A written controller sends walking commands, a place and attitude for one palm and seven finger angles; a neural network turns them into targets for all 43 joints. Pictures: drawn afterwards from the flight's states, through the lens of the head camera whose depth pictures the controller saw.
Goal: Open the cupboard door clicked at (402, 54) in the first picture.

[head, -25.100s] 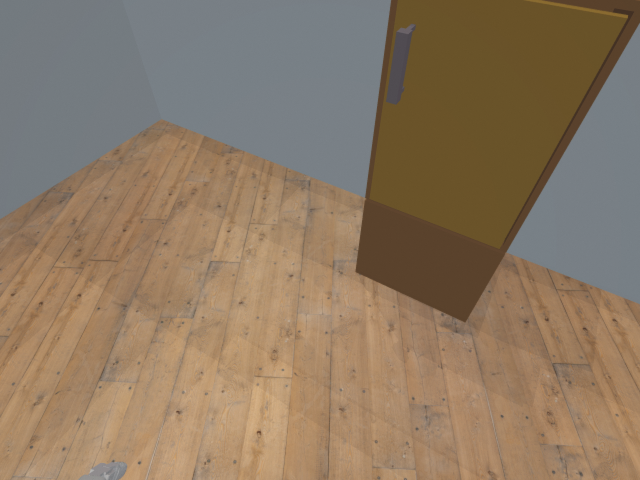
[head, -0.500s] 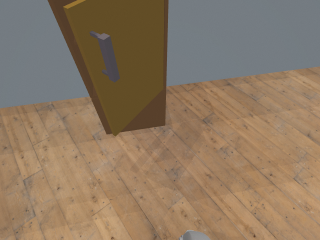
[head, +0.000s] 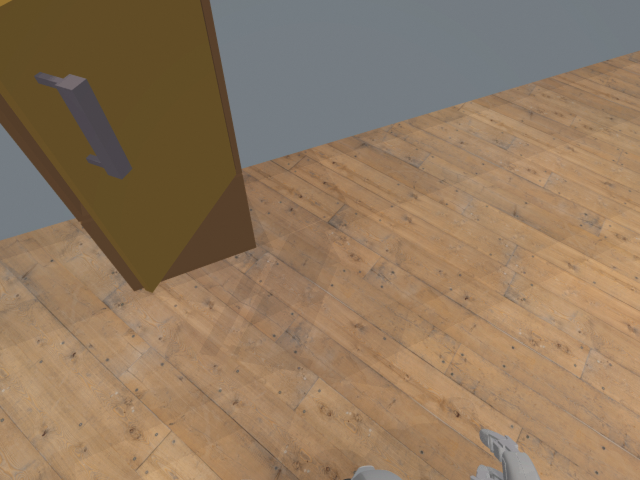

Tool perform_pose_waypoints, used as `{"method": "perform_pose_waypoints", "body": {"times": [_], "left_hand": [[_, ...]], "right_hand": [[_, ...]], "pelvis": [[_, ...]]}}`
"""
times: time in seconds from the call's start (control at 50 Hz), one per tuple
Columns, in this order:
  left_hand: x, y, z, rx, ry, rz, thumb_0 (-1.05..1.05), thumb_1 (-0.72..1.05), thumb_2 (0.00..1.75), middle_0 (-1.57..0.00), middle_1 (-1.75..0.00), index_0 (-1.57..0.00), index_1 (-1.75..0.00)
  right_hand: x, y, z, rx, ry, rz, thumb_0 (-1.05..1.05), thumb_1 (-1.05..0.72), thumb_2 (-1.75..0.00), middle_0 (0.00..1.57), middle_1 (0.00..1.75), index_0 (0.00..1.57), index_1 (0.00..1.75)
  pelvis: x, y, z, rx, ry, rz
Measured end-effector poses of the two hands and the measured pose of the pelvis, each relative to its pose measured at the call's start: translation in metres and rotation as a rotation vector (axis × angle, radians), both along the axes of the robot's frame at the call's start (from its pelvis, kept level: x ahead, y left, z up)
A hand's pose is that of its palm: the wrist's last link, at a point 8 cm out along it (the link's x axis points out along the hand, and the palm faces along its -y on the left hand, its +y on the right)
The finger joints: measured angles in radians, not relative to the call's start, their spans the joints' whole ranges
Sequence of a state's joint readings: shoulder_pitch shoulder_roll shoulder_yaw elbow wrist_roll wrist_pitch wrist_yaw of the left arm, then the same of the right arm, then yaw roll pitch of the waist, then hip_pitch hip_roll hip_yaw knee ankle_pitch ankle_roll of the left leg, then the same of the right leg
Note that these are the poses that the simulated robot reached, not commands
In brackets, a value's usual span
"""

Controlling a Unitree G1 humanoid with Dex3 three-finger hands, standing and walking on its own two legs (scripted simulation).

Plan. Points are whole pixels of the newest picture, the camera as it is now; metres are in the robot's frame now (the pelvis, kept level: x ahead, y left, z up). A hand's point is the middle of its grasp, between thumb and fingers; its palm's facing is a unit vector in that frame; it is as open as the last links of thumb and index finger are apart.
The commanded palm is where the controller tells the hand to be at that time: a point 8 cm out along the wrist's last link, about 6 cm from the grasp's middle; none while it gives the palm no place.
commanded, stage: walk to a spot facing it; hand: left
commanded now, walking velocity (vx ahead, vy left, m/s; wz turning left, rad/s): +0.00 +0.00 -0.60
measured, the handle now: (85, 128) +0.51 +0.38 +0.10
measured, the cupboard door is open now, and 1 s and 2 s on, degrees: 44 44 44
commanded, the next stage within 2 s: turn to face it in 1.96 s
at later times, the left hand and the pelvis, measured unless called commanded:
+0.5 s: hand (222, 463) +0.15 +0.15 -0.17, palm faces -0.31 -0.92 -0.24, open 7.4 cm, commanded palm none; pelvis +0.01 -0.02 +0.00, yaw -19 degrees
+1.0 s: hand (347, 372) +0.28 -0.02 -0.15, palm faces -0.61 -0.76 -0.23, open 7.4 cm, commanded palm none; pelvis +0.08 -0.11 +0.00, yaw -37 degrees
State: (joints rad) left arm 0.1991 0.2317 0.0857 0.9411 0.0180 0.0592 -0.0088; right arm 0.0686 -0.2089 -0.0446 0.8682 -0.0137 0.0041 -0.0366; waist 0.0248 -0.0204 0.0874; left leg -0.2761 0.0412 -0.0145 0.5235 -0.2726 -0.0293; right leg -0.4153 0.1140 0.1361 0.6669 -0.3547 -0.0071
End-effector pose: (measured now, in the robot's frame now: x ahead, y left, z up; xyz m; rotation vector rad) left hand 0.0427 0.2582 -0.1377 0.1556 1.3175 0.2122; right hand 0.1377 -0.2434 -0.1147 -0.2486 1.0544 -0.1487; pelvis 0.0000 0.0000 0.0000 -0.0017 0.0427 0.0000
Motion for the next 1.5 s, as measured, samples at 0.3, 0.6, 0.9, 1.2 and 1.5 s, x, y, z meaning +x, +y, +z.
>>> {"method": "perform_pose_waypoints", "body": {"times": [0.3,0.6,0.9,1.2,1.5], "left_hand": [[0.098,-0.035,0.010,0.056,-0.123,-0.282,0.00,0.90,0.90,-0.20,-0.29,-0.20,-0.30],[0.146,-0.073,-0.001,-0.056,-0.061,-0.469,0.01,0.90,0.90,-0.21,-0.30,-0.20,-0.30],[0.268,-0.216,0.015,-0.067,-0.219,-0.763,0.01,0.90,0.90,-0.20,-0.29,-0.20,-0.30],[0.290,-0.244,-0.011,-0.068,0.058,-0.761,0.01,0.90,0.90,-0.21,-0.30,-0.20,-0.30],[0.444,-0.435,0.016,-0.099,-0.094,-0.994,0.01,0.91,0.90,-0.20,-0.29,-0.19,-0.30]], "right_hand": [[-0.121,-0.062,-0.030,0.008,0.201,-0.257,0.01,-0.90,-0.90,0.20,0.30,0.21,0.30],[-0.171,-0.035,-0.001,-0.010,0.167,-0.450,0.00,-0.91,-0.90,0.20,0.30,0.20,0.30],[-0.261,-0.028,-0.028,0.173,0.392,-0.743,0.01,-0.90,-0.90,0.20,0.30,0.21,0.30],[-0.069,-0.155,-0.004,0.026,0.006,-0.753,0.00,-0.91,-0.90,0.20,0.30,0.20,0.30],[-0.101,-0.126,-0.015,0.254,0.331,-0.991,0.00,-0.92,-0.90,0.20,0.30,0.21,0.30]], "pelvis": [[0.001,-0.029,-0.011,-0.005,-0.038,-0.192],[0.021,-0.018,0.000,-0.019,-0.017,-0.391],[0.060,-0.092,-0.009,-0.004,-0.022,-0.596],[0.167,-0.150,-0.004,-0.031,-0.019,-0.753],[0.243,-0.257,0.009,0.006,-0.018,-0.875]]}}
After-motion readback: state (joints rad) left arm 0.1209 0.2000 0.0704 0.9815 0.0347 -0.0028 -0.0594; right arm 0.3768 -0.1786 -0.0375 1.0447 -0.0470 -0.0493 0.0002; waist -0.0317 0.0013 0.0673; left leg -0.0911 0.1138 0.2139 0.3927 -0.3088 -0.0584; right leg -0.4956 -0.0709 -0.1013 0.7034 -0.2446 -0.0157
